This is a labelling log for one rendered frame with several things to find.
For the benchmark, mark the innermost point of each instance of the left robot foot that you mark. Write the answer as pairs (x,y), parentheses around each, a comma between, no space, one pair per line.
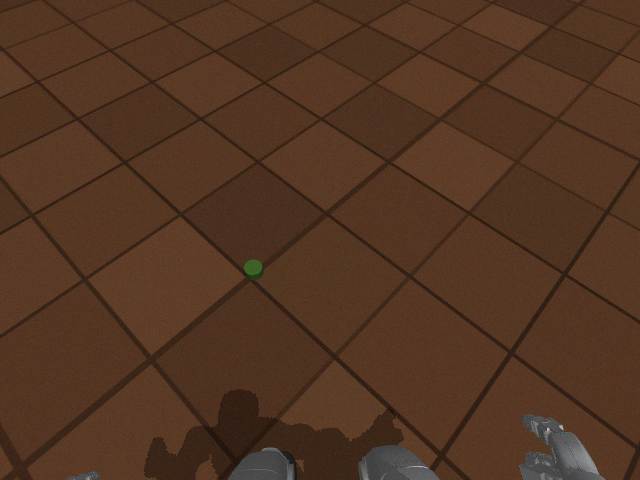
(291,461)

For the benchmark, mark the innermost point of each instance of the right robot hand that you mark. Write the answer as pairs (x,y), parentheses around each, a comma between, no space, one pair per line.
(567,452)

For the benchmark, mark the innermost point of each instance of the tin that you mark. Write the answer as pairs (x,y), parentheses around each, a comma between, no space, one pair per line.
(253,269)

